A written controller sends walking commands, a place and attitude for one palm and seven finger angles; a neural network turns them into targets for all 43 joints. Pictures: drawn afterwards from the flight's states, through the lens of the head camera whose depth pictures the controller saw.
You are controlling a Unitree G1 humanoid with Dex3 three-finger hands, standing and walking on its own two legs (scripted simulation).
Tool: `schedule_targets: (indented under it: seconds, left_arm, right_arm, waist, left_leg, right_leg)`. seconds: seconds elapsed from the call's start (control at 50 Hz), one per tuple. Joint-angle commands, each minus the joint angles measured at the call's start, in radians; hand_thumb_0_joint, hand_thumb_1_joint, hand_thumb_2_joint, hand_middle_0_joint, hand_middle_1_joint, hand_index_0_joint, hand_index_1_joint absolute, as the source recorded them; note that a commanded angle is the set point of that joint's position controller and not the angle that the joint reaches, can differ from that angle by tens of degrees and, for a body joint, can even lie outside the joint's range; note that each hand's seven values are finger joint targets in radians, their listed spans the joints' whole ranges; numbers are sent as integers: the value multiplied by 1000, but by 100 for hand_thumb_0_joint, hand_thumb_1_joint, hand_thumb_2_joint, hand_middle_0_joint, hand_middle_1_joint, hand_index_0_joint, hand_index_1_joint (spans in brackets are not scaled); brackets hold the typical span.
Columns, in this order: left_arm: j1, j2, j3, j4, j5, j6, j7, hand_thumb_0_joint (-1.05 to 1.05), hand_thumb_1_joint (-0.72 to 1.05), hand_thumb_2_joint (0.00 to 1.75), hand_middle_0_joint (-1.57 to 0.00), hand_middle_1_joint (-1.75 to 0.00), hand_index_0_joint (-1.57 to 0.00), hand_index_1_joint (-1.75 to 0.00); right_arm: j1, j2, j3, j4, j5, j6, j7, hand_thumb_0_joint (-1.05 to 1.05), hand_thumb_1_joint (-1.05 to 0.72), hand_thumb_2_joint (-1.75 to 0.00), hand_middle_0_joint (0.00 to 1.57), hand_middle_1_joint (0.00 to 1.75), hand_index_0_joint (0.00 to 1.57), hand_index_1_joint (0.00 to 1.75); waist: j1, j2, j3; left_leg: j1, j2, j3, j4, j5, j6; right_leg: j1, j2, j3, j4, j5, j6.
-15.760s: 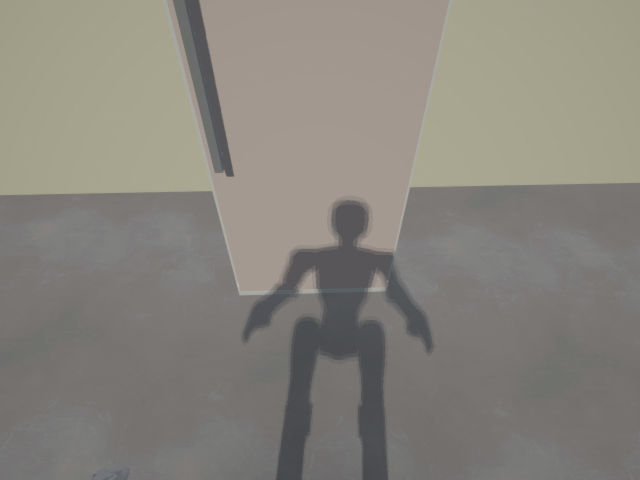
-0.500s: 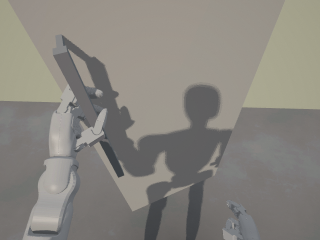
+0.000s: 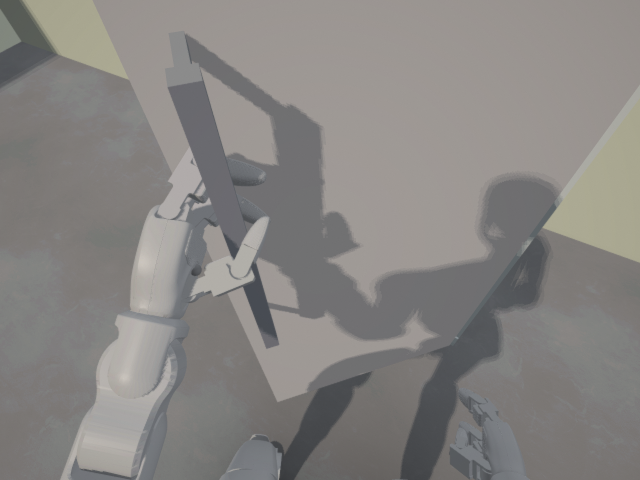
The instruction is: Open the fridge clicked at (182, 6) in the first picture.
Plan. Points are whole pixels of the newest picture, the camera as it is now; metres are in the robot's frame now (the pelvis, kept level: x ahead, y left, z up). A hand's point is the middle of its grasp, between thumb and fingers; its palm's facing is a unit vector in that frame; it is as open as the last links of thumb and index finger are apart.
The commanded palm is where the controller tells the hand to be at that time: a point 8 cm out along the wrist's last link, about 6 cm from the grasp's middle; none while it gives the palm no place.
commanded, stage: walk backward, drawing the door open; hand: left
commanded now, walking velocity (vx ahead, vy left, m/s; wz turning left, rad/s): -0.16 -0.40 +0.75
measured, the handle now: (242, 248) +0.33 +0.09 +0.13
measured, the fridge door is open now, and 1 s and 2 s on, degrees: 46 77 74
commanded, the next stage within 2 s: stop walking and hold the door back in 0.78 s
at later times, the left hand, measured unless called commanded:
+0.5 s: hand (345, 385) +0.18 -0.01 +0.19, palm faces +0.46 -0.85 -0.25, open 6.8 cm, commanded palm +0.12 +0.03 +0.19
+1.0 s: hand out of the picture +0.10 -0.11 +0.19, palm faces +0.85 -0.43 -0.30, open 6.5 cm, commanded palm +0.05 -0.07 +0.17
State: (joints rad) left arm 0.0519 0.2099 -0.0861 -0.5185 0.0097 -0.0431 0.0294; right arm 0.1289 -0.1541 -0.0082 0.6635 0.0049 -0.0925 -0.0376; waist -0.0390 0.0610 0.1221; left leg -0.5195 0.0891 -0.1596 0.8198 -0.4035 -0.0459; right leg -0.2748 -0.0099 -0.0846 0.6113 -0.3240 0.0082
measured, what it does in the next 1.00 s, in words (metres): steps to the right, turning left: left foot, then right foot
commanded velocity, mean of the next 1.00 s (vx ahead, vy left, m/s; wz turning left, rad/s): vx -0.12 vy -0.23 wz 0.61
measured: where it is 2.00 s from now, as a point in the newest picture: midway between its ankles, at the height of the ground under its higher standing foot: outside the picture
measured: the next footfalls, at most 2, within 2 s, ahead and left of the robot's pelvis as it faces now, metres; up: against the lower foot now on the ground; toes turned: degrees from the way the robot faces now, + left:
left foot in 0.12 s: +0.05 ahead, +0.10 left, +0.00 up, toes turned +9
right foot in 0.34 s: +0.08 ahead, -0.30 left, +0.00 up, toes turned +19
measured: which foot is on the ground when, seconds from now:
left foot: up 0.00-0.10, down 0.12-0.32, up 0.34-0.54, down 0.56-0.80, up 0.82-1.00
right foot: down 0.00-0.10, up 0.12-0.32, down 0.34-0.56, up 0.58-0.80, down 0.82-1.00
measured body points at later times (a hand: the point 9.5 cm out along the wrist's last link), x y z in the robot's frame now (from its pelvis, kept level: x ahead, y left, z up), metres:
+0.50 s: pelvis -0.03 -0.24 +0.01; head +0.05 -0.22 +0.45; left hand +0.15 +0.03 +0.20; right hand +0.23 -0.36 -0.10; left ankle -0.09 -0.13 -0.66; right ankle +0.04 -0.31 -0.72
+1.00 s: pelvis +0.04 -0.46 +0.01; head +0.09 -0.45 +0.46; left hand +0.06 -0.10 +0.20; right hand +0.34 -0.51 -0.10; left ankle -0.06 -0.40 -0.63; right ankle +0.15 -0.47 -0.72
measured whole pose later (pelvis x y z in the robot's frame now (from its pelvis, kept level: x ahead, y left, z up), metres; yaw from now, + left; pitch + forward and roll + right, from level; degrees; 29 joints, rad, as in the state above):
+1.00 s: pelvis +0.04 -0.46 +0.01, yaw +47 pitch -2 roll +3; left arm 0.06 0.29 0.22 -0.30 -0.04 -0.10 0.09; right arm 0.13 -0.24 -0.03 0.65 0.01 -0.07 -0.08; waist -0.01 0.02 0.14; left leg -0.49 -0.01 0.07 1.21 -0.51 -0.04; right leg -0.33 -0.10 -0.16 0.58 -0.21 -0.05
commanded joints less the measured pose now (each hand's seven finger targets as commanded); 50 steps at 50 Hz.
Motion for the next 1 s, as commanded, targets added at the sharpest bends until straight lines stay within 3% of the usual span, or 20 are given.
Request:
schedule_targets:
  seconds: [0.0, 0.06, 0.08, 0.12, 0.18, 0.24, 0.26, 0.3, 0.36, 0.5, 0.54, 0.56, 0.66, 0.72, 0.76, 0.78, 0.8, 0.84, 0.88, 0.98]
  left_arm:
    - [-226, 56, 102, -359, 16, -129, -1, 0, 90, 90, -45, -140, -45, -140]
    - [-259, 18, 45, -319, -13, -142, -4, 0, 90, 90, -45, -140, -45, -140]
    - [-263, 9, 38, -332, -12, -164, -10, 0, 90, 90, -45, -140, -45, -140]
    - [-261, 59, 107, -273, 35, -193, 12, 0, 90, 90, -45, -140, -45, -140]
    - [-229, 72, 146, -333, 24, -177, 9, 0, 90, 90, -45, -140, -45, -140]
    - [-200, 54, 153, -280, -3, -136, 21, 0, 90, 90, -45, -140, -45, -140]
    - [-218, 65, 160, -275, -1, -132, 22, 0, 90, 90, -45, -140, -45, -140]
    - [-286, 163, 210, -319, 16, -121, 26, 0, 90, 90, -45, -140, -45, -140]
    - [-310, 194, 249, -409, 12, -133, 27, 0, 90, 90, -45, -140, -45, -140]
    - [-219, 119, 201, -314, -11, -153, 36, 0, 90, 90, -45, -140, -45, -140]
    - [-210, 103, 185, -309, -5, -174, 26, 0, 90, 90, -45, -140, -45, -140]
    - [-252, 146, 234, -305, 29, -204, 27, 0, 90, 90, -45, -140, -45, -140]
    - [-219, 137, 284, -242, 2, -169, 17, 0, 90, 90, -45, -140, -45, -140]
    - [-226, 172, 333, -190, -31, -147, 45, 0, 90, 90, -45, -140, -45, -140]
    - [-246, 210, 358, -203, -33, -139, 55, 0, 90, 90, -45, -140, -45, -140]
    - [-243, 298, 418, -214, -31, -128, 65, 0, 90, 90, -45, -140, -45, -140]
    - [-210, 367, 487, -223, -29, -121, 74, 0, 90, 90, -45, -140, -45, -140]
    - [-179, 369, 502, -286, -39, -126, 84, 0, 90, 90, -45, -140, -45, -140]
    - [-105, 264, 458, -52, -45, -115, 91, 0, 90, 90, -45, -140, -45, -140]
    - [-412, 341, 475, 211, -51, -116, 126, 0, 90, 90, -45, -140, -45, -140]
  right_arm:
    - [-108, -42, -19, -201, -17, -79, -52, 0, -90, -90, 20, 30, 20, 30]
    - [-10, -75, -20, -176, -20, -97, -54, 0, -90, -90, 20, 30, 20, 30]
    - [-34, -141, -56, -198, -40, -110, -45, 0, -90, -90, 20, 30, 20, 30]
    - [-74, -196, -92, -225, -24, -87, -16, 0, -90, -90, 20, 30, 20, 30]
    - [-153, -146, -74, -181, -30, -86, -10, 0, -90, -90, 20, 30, 20, 30]
    - [-116, -143, -69, -206, -4, -77, -8, 0, -90, -90, 20, 30, 20, 30]
    - [-117, -129, -65, -214, 4, -73, -9, 0, -90, -90, 20, 30, 20, 30]
    - [-84, -52, -56, -210, 11, -73, -25, 0, -90, -90, 20, 30, 20, 30]
    - [-111, -68, -57, -210, -11, -91, -39, 0, -90, -90, 20, 30, 20, 30]
    - [19, -65, -37, -206, -29, -84, -51, 0, -90, -90, 20, 30, 20, 30]
    - [0, -148, -67, -239, -39, -82, -44, 0, -90, -90, 20, 30, 20, 30]
    - [-13, -179, -75, -240, -31, -83, -26, 0, -90, -90, 20, 30, 20, 30]
    - [-62, -149, -81, -164, -13, -81, -19, 0, -90, -90, 20, 30, 20, 30]
    - [-55, -154, -58, -199, 17, -77, -23, 0, -90, -90, 20, 30, 20, 30]
    - [-54, -126, -46, -218, 30, -67, -18, 0, -90, -90, 20, 30, 20, 30]
    - [-62, -85, -36, -222, 30, -60, -20, 0, -90, -90, 20, 30, 20, 30]
    - [-85, -72, -32, -224, 13, -62, -26, 0, -90, -90, 20, 30, 20, 30]
    - [-103, -104, -50, -212, 16, -54, -23, 0, -90, -90, 20, 30, 20, 30]
    - [-95, -88, -17, -181, 2, -29, -33, 0, -90, -90, 20, 30, 20, 30]
    - [-54, -148, -13, -157, -4, -18, -70, 0, -90, -90, 20, 30, 20, 30]
  waist:
    - [37, -283, -267]
    - [-65, -30, -300]
    - [-28, 263, -329]
    - [-16, -9, -296]
    - [24, 158, -241]
    - [45, 221, -306]
    - [49, 172, -342]
    - [46, -381, -306]
    - [46, -322, -247]
    - [-25, -149, -361]
    - [-1, 202, -362]
    - [13, 66, -351]
    - [33, 216, -294]
    - [33, 225, -302]
    - [41, 30, -312]
    - [47, -309, -295]
    - [79, -453, -301]
    - [58, -284, -297]
    - [54, -212, -293]
    - [55, -226, -366]
  left_leg:
    - [6, -27, 225, 243, -175, 23]
    - [497, 29, 134, -387, 363, 55]
    - [696, 386, -440, -519, 839, 167]
    - [562, 520, -629, -529, 626, 330]
    - [202, 293, -230, -486, 122, 205]
    - [-26, 121, 33, -506, -146, 84]
    - [-15, 80, 86, -388, -170, 68]
    - [25, -125, 257, 312, -199, -9]
    - [-62, -55, 178, 624, -213, 16]
    - [444, -12, 269, -358, 134, 43]
    - [825, 504, -448, -483, 1030, 251]
    - [778, 529, -422, -468, 981, 297]
    - [366, 250, 38, -426, 506, 149]
    - [194, 179, 88, -414, 184, 124]
    - [120, 53, 147, -209, -58, 74]
    - [62, -87, 228, 126, -168, 23]
    - [-38, -113, 187, 470, -279, 20]
    - [-68, -61, 133, 649, -220, 11]
    - [-63, -48, 183, 556, -146, -7]
    - [87, -100, 183, 219, -69, 21]
  right_leg:
    - [161, -284, 34, -113, 688, -216]
    - [-214, -126, -85, 377, 427, -70]
    - [-501, 28, -2, 623, -229, 32]
    - [-471, -19, 212, 717, -242, 31]
    - [-163, -65, 247, 490, -79, 27]
    - [287, 76, -20, 93, -35, 24]
    - [324, 52, -20, -36, -67, 12]
    - [44, -212, 276, -409, -116, -120]
    - [50, -334, 313, -276, 242, -255]
    - [-38, -197, -8, 151, 528, -133]
    - [-533, -17, 41, 512, -266, 36]
    - [-534, -37, 150, 570, -226, 28]
    - [-154, -55, 130, 331, -7, 33]
    - [143, 27, 1, 66, 24, 44]
    - [223, -18, 0, -146, 59, 42]
    - [142, -191, 187, -322, 29, -28]
    - [65, -373, 381, -361, 97, -151]
    - [82, -406, 414, -308, 99, -228]
    - [160, -330, 193, -231, 323, -197]
    - [187, -367, 259, -342, 267, -113]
